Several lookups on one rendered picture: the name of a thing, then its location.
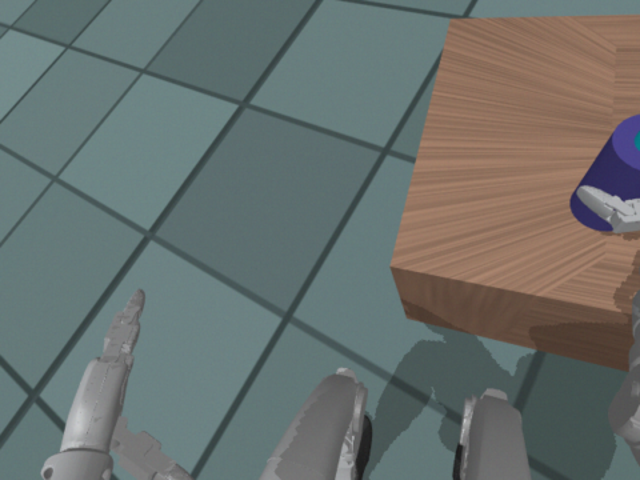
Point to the left robot foot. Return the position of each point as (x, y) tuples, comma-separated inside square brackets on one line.
[(364, 448)]

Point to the left robot hand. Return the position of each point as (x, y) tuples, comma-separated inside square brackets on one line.
[(95, 420)]

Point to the left robot arm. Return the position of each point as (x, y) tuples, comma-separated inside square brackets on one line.
[(78, 464)]

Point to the right robot arm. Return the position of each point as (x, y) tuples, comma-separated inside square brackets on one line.
[(624, 410)]

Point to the right robot hand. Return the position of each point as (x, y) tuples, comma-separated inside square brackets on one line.
[(626, 218)]

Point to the bottle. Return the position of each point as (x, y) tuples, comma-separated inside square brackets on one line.
[(616, 171)]

